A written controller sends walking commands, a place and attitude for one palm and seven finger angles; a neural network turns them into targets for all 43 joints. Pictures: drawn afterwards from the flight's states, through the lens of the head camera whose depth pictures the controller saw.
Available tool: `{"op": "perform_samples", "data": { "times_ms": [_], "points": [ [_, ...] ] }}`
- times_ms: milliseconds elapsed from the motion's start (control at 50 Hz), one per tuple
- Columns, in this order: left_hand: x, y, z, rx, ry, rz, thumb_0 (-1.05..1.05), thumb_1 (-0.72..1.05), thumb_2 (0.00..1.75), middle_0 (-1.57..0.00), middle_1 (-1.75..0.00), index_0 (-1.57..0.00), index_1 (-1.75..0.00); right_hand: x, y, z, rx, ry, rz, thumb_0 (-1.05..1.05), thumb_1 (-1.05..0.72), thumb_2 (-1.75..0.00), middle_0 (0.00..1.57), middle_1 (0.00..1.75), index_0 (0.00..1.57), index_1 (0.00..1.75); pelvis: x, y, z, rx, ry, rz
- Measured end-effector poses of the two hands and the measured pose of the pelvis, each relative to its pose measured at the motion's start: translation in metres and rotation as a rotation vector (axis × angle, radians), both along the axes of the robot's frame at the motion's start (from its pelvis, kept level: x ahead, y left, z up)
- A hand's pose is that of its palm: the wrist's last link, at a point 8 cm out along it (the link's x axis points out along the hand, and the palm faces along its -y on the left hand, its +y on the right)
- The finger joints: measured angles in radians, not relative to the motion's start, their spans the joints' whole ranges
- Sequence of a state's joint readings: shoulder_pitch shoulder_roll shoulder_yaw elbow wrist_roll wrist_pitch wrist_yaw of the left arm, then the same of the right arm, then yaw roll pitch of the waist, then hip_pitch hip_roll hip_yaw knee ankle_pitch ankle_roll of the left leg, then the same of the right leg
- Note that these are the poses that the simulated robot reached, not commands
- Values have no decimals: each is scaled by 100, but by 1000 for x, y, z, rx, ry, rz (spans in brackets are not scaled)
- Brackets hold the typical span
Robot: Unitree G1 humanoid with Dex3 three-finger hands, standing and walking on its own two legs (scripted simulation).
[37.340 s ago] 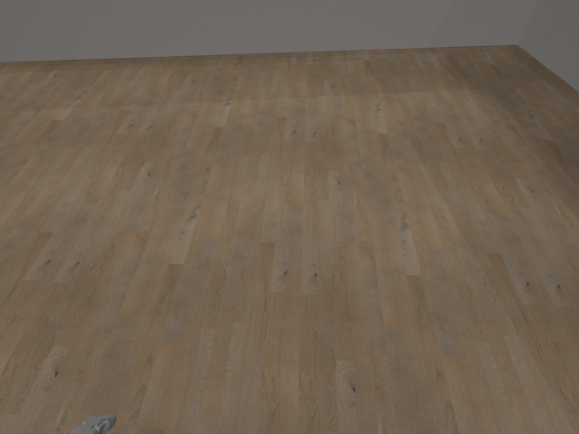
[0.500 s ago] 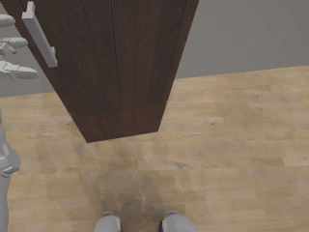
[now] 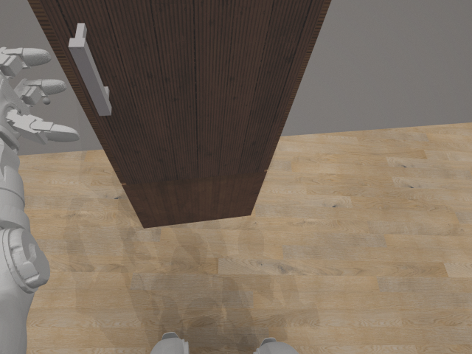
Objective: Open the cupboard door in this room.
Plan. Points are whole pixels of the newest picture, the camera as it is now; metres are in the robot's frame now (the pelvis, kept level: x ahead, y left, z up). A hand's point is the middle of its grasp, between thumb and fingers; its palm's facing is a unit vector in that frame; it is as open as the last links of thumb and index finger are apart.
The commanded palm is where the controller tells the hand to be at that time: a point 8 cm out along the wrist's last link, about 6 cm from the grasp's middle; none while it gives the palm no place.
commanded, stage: move the hooked fingers beside the handle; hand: left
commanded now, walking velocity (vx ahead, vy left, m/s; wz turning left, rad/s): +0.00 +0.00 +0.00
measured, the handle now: (94, 72) +0.55 +0.21 +0.11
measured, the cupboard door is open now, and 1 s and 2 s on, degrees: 0 0 0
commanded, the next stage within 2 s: slide the fingers in behind the handle in 0.38 s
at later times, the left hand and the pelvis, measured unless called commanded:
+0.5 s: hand (57, 97) +0.49 +0.25 +0.12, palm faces +0.09 -1.00 +0.00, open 14.0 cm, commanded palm +0.47 +0.30 +0.11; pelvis -0.02 -0.01 -0.01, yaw +0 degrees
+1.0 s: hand (71, 96) +0.50 +0.24 +0.11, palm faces +0.09 -1.00 +0.01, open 14.0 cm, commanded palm +0.48 +0.27 +0.11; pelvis -0.01 -0.01 +0.00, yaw +0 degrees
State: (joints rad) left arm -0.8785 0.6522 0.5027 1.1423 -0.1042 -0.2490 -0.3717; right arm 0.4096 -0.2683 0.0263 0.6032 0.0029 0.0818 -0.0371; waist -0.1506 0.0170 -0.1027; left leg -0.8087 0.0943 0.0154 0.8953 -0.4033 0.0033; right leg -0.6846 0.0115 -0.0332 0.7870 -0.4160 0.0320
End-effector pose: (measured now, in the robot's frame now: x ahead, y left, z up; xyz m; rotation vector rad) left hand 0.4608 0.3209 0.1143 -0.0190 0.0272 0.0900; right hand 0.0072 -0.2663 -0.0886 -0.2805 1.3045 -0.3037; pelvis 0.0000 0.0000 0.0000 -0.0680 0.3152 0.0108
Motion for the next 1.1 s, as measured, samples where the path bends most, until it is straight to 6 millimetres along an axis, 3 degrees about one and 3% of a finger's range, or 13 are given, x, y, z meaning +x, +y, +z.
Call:
{"op": "perform_samples", "data": {
  "times_ms": [120, 220, 560, 680, 800, 1100],
  "points": [
    [-8, 0, 2, 4, 3, 16, -2, -50, 30, -30, -120, -30, -120, 20, -2, -2, 3, -67, 36, 1, -90, -90, 21, 30, 20, 30, -5, -3, -1, 3, -15, 8],
    [-10, 0, 6, 19, -5, 13, -2, -50, 30, -30, -120, -30, -120, 18, -5, -3, -3, -70, 47, 1, -90, -90, 21, 30, 20, 30, -11, -5, -3, 3, -15, 15],
    [9, -17, 2, 23, 8, -2, -2, -50, 30, -30, -120, -30, -120, -54, -13, -2, -23, 84, -42, 1, -90, -90, 21, 30, 20, 30, -19, -10, -6, 2, 15, 1],
    [14, -22, 1, 18, 11, -2, -2, -50, 30, -30, -120, -31, -120, -66, -9, -1, -14, 116, -66, 1, -90, -90, 21, 30, 20, 30, -17, -10, -5, 3, 19, -5],
    [14, -24, 0, 17, 10, 2, -2, -50, 30, -30, -120, -31, -121, -60, -5, -2, 0, 106, -63, 1, -90, -90, 21, 30, 20, 30, -13, -9, -4, 3, 17, -6],
    [15, -38, -5, 4, 4, -4, -2, -50, 30, -30, -120, -30, -120, -13, -4, -5, 11, 6, -2, 1, -90, -90, 21, 30, 20, 30, -7, -6, -4, 4, 9, 4]
  ]
}}
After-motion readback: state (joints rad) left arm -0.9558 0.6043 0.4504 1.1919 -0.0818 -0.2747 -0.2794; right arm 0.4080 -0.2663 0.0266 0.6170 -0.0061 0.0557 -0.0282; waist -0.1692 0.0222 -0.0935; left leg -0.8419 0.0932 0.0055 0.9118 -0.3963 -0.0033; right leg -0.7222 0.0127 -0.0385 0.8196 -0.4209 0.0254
